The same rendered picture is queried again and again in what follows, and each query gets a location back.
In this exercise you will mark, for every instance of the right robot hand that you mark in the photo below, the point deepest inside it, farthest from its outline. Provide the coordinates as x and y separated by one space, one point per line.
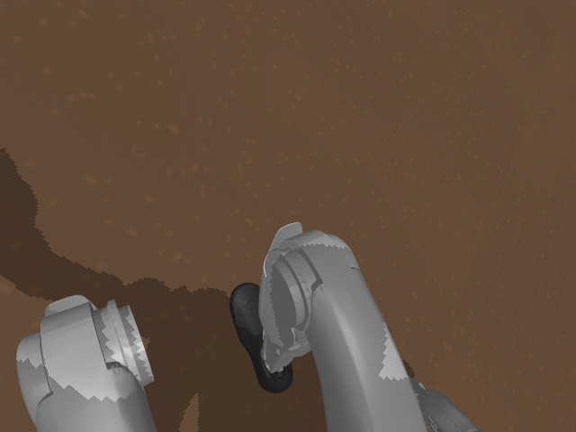
439 413

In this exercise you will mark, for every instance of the right robot foot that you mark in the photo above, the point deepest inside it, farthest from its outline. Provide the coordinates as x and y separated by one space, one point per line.
243 304

